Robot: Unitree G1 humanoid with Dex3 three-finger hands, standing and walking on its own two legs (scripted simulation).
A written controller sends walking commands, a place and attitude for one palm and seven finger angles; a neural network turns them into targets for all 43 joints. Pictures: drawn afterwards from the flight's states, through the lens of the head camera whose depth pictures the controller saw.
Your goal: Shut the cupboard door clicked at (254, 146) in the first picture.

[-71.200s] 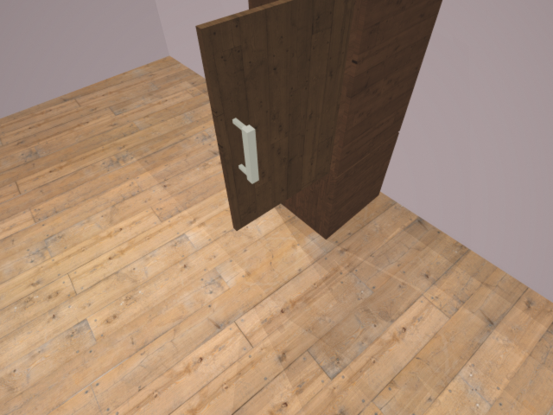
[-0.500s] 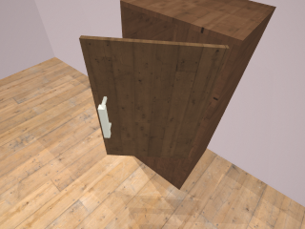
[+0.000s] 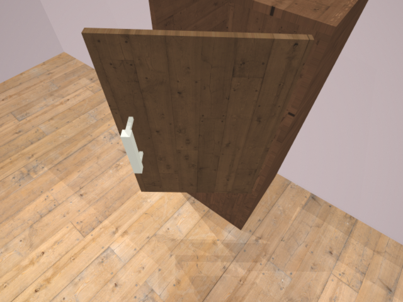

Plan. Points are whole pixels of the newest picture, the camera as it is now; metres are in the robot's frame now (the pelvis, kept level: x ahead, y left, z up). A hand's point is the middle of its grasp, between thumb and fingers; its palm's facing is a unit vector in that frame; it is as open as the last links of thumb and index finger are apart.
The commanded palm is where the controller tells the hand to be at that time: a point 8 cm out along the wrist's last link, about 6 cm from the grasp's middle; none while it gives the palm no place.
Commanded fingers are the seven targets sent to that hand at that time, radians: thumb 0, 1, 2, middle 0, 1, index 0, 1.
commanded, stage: come to a stop and stand still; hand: left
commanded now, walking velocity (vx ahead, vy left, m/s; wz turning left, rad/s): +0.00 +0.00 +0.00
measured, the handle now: (134, 146) +0.47 +0.20 -0.03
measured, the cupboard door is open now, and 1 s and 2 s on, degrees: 36 36 36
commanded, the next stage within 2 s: look again from close up in 1.76 s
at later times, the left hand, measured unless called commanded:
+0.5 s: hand out of the picture -0.07 +0.18 -0.18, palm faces +0.04 -0.99 -0.17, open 7.4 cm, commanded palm none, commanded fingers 0.00 0.90 0.90 -0.20 -0.30 -0.20 -0.30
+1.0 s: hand out of the picture -0.15 +0.21 -0.21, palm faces +0.10 -0.99 -0.12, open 7.4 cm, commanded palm none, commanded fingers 0.00 0.90 0.90 -0.20 -0.30 -0.20 -0.30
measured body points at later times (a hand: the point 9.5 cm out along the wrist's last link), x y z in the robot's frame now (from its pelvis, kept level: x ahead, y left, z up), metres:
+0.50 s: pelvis -0.07 +0.01 +0.00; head -0.09 +0.03 +0.45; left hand -0.07 +0.23 -0.17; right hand -0.04 -0.23 -0.14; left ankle +0.02 +0.06 -0.73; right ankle -0.06 -0.12 -0.73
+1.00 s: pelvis -0.13 +0.05 -0.02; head -0.16 +0.10 +0.43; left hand -0.15 +0.27 -0.20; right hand -0.12 -0.19 -0.14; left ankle -0.05 +0.08 -0.74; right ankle -0.06 -0.11 -0.72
